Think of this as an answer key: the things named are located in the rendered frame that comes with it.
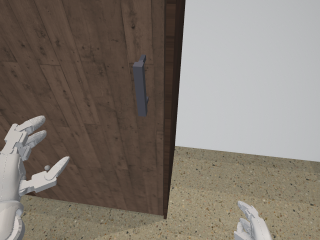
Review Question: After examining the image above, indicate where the left robot forearm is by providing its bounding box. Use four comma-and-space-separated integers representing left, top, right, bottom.
0, 200, 25, 240

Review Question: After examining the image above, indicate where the handle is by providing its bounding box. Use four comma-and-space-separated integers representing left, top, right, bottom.
132, 54, 149, 117

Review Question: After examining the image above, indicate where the robot left hand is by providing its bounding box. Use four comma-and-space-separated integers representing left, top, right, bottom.
0, 115, 70, 202

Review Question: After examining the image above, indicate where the robot right hand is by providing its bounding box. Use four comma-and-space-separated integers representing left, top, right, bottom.
234, 200, 273, 240

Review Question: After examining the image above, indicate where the wardrobe door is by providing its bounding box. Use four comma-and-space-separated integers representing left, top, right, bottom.
0, 0, 167, 216

